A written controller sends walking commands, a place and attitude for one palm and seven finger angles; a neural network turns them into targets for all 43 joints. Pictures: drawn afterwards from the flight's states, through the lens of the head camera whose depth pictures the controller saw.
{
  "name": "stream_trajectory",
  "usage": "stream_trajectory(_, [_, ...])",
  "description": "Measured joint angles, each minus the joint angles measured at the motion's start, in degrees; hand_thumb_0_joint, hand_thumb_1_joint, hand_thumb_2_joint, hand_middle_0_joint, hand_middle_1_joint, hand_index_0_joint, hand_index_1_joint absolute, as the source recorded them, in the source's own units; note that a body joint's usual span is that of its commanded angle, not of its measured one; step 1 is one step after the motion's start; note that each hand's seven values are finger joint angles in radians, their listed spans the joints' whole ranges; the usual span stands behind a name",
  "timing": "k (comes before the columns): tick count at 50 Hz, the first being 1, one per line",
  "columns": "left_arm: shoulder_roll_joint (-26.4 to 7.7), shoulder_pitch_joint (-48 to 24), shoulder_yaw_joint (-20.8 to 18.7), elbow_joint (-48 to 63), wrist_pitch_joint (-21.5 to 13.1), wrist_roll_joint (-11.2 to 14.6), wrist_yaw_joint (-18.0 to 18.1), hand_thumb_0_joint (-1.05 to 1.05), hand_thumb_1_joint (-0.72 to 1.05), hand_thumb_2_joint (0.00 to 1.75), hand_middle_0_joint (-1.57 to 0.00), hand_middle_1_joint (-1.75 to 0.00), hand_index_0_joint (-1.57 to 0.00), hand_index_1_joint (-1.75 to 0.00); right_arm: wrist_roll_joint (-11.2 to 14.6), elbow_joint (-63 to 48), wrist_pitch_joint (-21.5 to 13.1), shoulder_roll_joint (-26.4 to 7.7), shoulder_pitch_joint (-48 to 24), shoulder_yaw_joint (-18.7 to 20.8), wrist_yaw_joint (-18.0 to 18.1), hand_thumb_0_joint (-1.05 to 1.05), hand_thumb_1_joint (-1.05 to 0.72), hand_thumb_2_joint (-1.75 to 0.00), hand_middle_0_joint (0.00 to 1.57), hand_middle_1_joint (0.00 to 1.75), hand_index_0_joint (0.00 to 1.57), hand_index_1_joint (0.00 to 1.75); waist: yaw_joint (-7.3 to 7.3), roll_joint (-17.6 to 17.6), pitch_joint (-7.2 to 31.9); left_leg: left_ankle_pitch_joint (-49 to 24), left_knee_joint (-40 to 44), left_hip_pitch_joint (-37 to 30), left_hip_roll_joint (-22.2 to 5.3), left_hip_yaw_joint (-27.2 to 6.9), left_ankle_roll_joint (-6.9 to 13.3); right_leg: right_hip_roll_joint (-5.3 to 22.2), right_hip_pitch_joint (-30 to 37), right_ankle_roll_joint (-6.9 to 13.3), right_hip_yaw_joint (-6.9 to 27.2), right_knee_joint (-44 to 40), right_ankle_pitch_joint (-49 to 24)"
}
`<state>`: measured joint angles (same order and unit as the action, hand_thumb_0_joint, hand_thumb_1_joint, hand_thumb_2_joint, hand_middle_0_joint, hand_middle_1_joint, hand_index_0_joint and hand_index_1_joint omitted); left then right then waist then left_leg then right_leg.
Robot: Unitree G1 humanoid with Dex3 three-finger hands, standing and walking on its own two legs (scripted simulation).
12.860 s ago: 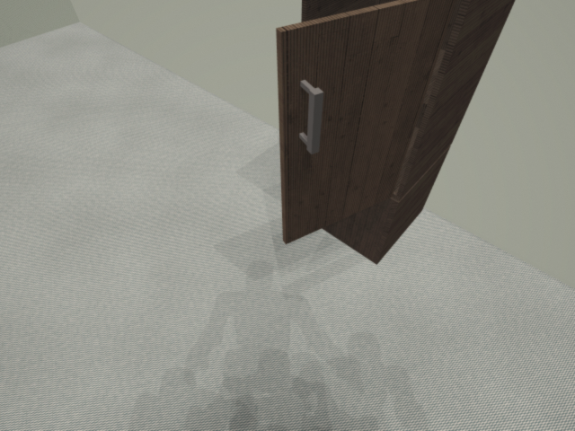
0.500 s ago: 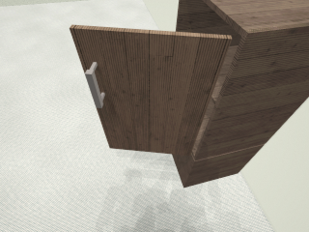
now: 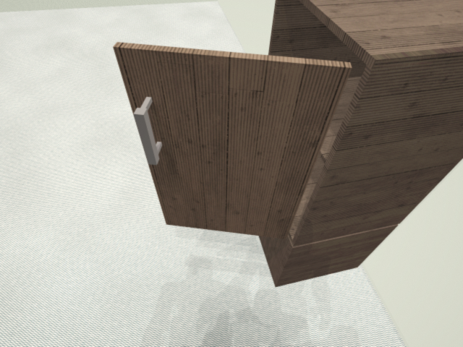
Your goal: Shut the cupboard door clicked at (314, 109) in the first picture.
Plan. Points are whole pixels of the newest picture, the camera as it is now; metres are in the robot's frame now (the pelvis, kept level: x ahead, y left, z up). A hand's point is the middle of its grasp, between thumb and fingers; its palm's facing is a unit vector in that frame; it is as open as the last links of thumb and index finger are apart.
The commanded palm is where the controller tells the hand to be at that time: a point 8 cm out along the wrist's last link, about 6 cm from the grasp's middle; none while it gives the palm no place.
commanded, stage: look again from close up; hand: left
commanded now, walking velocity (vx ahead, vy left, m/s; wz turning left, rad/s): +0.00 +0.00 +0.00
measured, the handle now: (150, 132) +0.49 +0.20 +0.09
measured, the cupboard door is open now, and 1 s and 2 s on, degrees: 70 70 70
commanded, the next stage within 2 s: raise the hand and make a fist in 0.18 s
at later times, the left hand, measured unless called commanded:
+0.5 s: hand (119, 304) +0.18 +0.20 -0.01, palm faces +0.19 -0.98 -0.07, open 7.1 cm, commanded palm +0.10 +0.24 -0.05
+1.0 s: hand (111, 333) +0.14 +0.19 +0.00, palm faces -0.07 -1.00 -0.03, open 4.7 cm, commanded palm +0.11 +0.25 +0.01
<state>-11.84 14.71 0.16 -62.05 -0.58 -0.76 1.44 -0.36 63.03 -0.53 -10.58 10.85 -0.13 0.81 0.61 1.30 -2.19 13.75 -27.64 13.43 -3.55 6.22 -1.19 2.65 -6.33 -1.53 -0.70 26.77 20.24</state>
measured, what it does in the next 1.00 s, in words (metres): lowers itself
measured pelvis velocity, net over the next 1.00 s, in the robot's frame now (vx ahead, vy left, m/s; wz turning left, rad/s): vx -0.07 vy -0.01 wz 0.05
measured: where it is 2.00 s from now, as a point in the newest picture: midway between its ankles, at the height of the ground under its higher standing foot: outside the picture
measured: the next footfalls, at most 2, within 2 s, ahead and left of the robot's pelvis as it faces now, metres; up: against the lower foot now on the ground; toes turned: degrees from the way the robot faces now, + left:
none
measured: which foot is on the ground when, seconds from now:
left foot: down 0.00-1.00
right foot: down 0.00-1.00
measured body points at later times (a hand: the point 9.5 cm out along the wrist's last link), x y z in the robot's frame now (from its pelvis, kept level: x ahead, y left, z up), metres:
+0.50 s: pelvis -0.03 -0.01 -0.03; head +0.00 -0.02 +0.42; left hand +0.17 +0.25 +0.00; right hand +0.12 -0.26 -0.13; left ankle +0.01 +0.13 -0.74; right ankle -0.06 -0.13 -0.74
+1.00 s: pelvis -0.07 -0.01 -0.07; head -0.03 -0.01 +0.38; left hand +0.14 +0.25 +0.00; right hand +0.11 -0.23 -0.14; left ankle +0.01 +0.13 -0.74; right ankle -0.07 -0.13 -0.74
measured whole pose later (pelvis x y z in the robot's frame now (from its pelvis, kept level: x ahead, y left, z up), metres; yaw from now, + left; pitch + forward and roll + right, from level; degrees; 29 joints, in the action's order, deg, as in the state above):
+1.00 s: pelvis -0.07 -0.01 -0.07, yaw +3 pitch +8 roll -2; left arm -16.1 19.1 -11.6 0.9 -15.3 18.9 -23.3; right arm 3.1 32.9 -16.0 -11.1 15.0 -1.1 4.9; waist 0.0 -2.4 4.8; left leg 21.2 -59.5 46.7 -5.3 -0.8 -1.6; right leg 1.1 -37.3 -0.2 -4.3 59.7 30.6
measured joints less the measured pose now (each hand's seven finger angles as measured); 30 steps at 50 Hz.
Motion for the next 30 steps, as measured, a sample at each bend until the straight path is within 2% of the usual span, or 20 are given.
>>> stream_trajectory(15, [-0.4,-1.1,-0.3,0.3,-0.4,-0.2,0.4,0.01,0.9,0.9,-0.2,-0.3,-0.2,-0.3,0.0,-0.1,0.1,-1.2,-0.1,0.3,-0.1,0.0,-0.91,-0.9,0.2,0.3,0.2,0.3,-0.19,-0.7,0.1,-0.3,0.0,0.5,-0.2,-0.4,-0.1,-0.2,0.2,0.0,-0.4,-1.0,-0.5])
stream_trajectory(16, [0.0,1.4,-3.7,9.9,3.6,1.2,-0.3,0.01,0.9,0.9,-0.2,-0.3,-0.2,-0.3,0.2,-2.2,-1.5,-1.3,0.4,0.1,0.7,0.0,-0.91,-0.9,0.2,0.3,0.2,0.3,-0.41,-0.7,-1.2,0.3,-1.6,1.0,-0.5,-0.5,-0.1,-0.4,-0.5,0.1,-0.6,0.8,-0.2])
stream_trajectory(17, [-0.4,4.5,-4.7,20.5,3.6,3.2,0.1,0.01,0.9,0.9,-0.21,-0.3,-0.2,-0.3,1.3,-4.9,-4.6,-1.3,1.9,-0.2,2.2,0.0,-0.91,-0.9,0.2,0.3,0.2,0.3,-0.36,-0.3,-1.8,0.8,-2.9,1.8,-0.4,-0.6,-0.1,-0.1,-2.7,0.4,-1.0,4.8,0.5])
stream_trajectory(18, [-0.8,7.7,-4.6,30.4,2.0,5.6,0.9,0.02,0.9,0.9,-0.21,-0.3,-0.2,-0.31,2.2,-7.4,-7.8,-1.3,3.5,-0.1,3.4,0.01,-0.91,-0.9,0.2,0.3,0.2,0.3,-0.45,0.1,-1.5,1.2,-3.9,2.6,0.0,-0.7,-0.1,0.5,-4.9,0.9,-1.6,8.9,1.3])
stream_trajectory(20, [-0.7,10.6,-4.8,45.1,-1.2,8.3,1.1,0.02,0.9,0.9,-0.21,-0.31,-0.21,-0.31,2.8,-11.8,-13.3,-1.4,6.3,1.1,3.7,0.01,-0.91,-0.9,0.2,0.3,0.2,0.3,-1.31,-0.2,0.5,1.6,-5.9,5.1,1.0,-2.0,-0.1,1.3,-7.0,1.4,-2.2,12.2,1.7])
stream_trajectory(23, [0.5,7.8,-7.4,52.6,-10.5,10.9,-2.5,0.02,0.91,0.9,-0.23,-0.33,-0.23,-0.34,2.3,-16.9,-16.8,-2.3,6.0,2.3,2.5,0.01,-0.91,-0.9,0.2,0.3,0.2,0.3,-2.4,-1.3,4.1,2.9,-11.4,12.3,1.4,-3.5,-0.2,1.5,-11.3,0.5,-2.5,13.8,7.1])
stream_trajectory(25, [1.1,5.1,-9.7,52.4,-18.1,12.6,-8.0,0.01,0.91,0.9,-0.26,-0.36,-0.25,-0.36,1.7,-19.6,-17.3,-2.6,3.6,2.9,1.3,0.01,-0.91,-0.9,0.2,0.3,0.2,0.3,-2.66,-1.8,5.8,3.6,-15.4,17.7,0.7,-3.8,-0.5,0.9,-17.4,0.6,-2.3,19.0,6.8])
stream_trajectory(28, [0.1,3.4,-12.3,50.5,-28.6,15.2,-19.1,0.01,0.91,0.9,-0.3,-0.4,-0.29,-0.41,1.3,-23.6,-17.5,-2.6,0.3,3.6,-0.2,0.01,-0.91,-0.9,0.2,0.3,0.2,0.3,-2.01,-0.6,8.4,5.4,-22.6,26.5,-0.1,-3.7,-1.0,0.5,-26.9,1.5,-1.5,27.7,10.0])
stream_trajectory(30, [-0.9,3.4,-13.2,49.4,-31.2,17.0,-26.1,0.01,0.9,0.9,-0.33,-0.44,-0.32,-0.44,1.7,-26.4,-17.1,-3.2,-1.4,4.0,-0.5,0.01,-0.91,-0.9,0.2,0.3,0.2,0.3,-1.28,-0.3,8.8,6.8,-27.4,31.1,-0.6,-4.1,-1.4,0.2,-31.4,1.8,-1.6,32.8,11.8])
